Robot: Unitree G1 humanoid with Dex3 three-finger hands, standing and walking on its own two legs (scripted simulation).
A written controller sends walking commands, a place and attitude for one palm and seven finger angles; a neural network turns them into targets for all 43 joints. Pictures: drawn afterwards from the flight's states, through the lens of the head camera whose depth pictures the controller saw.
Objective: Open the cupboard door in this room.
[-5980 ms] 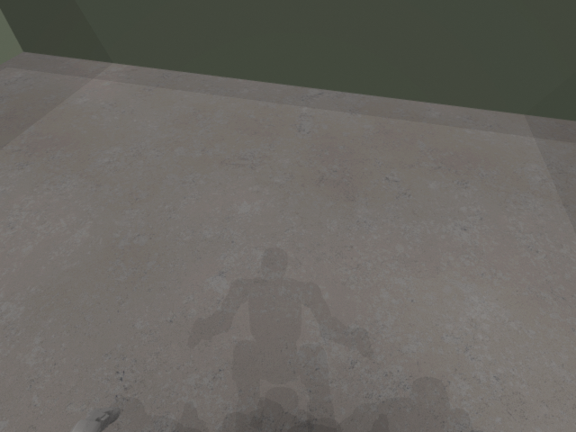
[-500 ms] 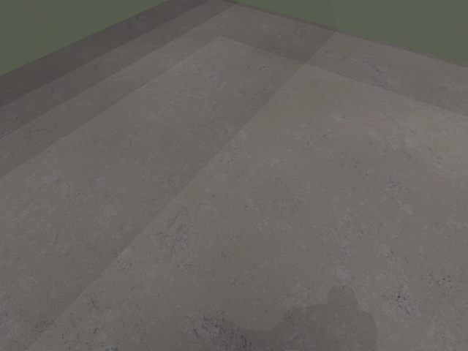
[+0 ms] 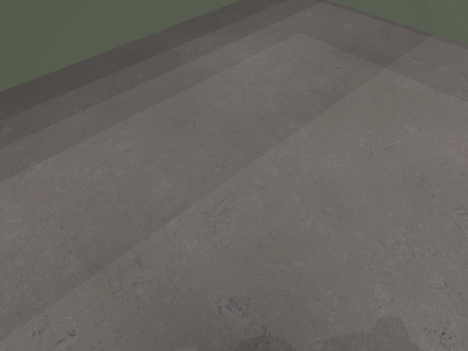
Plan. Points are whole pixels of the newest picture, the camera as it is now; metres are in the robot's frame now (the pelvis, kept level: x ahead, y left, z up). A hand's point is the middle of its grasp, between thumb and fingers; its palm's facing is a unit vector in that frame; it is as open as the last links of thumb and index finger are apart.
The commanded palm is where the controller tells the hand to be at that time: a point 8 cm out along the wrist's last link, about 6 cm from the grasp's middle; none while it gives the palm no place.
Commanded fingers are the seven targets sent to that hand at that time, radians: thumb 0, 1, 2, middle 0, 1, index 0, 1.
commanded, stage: turn or walk to find it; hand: left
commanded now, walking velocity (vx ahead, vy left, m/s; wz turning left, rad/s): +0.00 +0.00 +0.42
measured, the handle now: out of the picture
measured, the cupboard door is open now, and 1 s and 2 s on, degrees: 0 0 0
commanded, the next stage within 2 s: none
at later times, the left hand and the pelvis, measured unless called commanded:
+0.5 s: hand out of the picture +0.02 +0.26 -0.16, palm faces +0.22 -0.94 -0.25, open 7.4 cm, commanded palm none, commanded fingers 0.00 0.90 0.90 -0.20 -0.30 -0.20 -0.30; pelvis -0.02 +0.04 +0.00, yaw +11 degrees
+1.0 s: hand out of the picture -0.07 +0.19 -0.16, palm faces +0.43 -0.86 -0.26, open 7.4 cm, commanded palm none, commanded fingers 0.00 0.90 0.90 -0.20 -0.30 -0.20 -0.30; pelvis -0.04 -0.01 +0.00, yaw +25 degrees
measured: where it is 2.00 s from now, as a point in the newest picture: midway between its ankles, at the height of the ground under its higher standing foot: outside the picture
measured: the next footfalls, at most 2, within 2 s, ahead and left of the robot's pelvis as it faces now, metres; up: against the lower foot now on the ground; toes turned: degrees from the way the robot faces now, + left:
left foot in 0.14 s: +0.00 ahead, +0.14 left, +0.00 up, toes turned +8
right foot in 0.64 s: +0.03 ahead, -0.08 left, +0.00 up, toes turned +11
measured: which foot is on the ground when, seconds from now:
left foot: up 0.00-0.12, down 0.14-0.64, up 0.66-1.00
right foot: down 0.00-0.14, up 0.16-0.62, down 0.64-1.00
